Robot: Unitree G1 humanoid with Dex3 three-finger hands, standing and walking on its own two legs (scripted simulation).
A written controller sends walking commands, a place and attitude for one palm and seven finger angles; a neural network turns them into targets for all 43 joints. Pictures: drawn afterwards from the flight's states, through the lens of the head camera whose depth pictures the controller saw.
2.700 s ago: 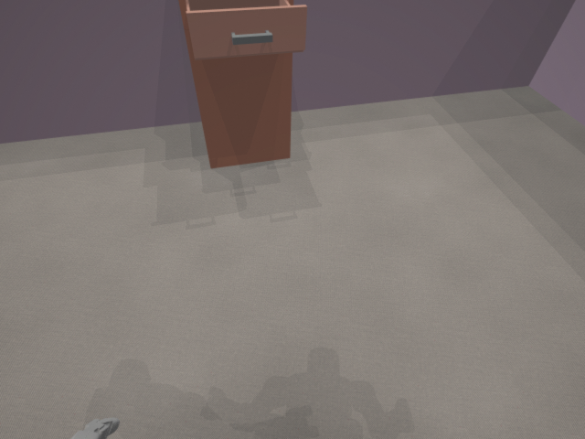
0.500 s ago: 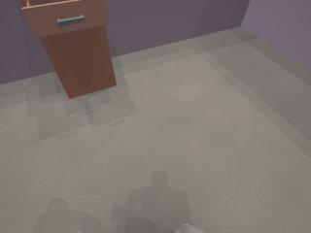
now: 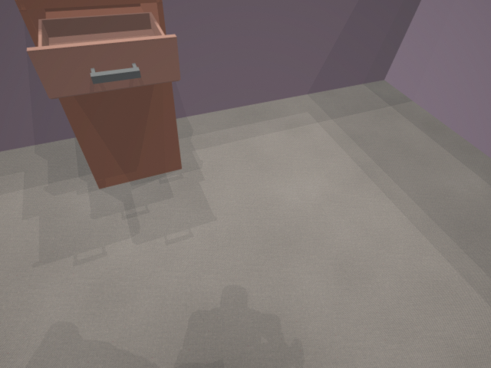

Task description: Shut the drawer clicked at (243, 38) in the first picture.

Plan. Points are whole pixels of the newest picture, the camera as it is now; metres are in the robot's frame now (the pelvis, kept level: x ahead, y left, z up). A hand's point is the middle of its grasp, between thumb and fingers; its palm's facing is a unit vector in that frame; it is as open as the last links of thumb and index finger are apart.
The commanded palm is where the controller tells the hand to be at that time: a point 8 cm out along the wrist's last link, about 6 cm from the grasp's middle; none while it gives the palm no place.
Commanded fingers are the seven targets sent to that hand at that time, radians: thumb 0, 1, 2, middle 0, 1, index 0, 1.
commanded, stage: walk to a spot facing it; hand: left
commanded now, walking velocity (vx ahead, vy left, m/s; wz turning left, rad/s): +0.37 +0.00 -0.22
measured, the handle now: (115, 72) +0.84 +0.45 +0.02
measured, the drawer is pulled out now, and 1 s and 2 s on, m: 0.28 0.28 0.28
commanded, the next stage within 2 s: turn to face it in 0.70 s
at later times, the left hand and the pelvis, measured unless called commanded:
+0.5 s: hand (215, 274) +0.34 +0.09 -0.16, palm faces -0.10 -0.97 -0.22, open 7.4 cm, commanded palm none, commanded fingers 0.00 0.90 0.90 -0.20 -0.30 -0.20 -0.30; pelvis +0.22 -0.09 -0.01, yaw -6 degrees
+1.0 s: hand (226, 298) +0.29 +0.05 -0.18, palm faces +0.20 -0.97 -0.14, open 7.4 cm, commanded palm none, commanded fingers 0.00 0.90 0.90 -0.20 -0.30 -0.20 -0.30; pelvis +0.39 -0.08 +0.00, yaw +7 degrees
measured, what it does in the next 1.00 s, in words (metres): walks ahead: right foot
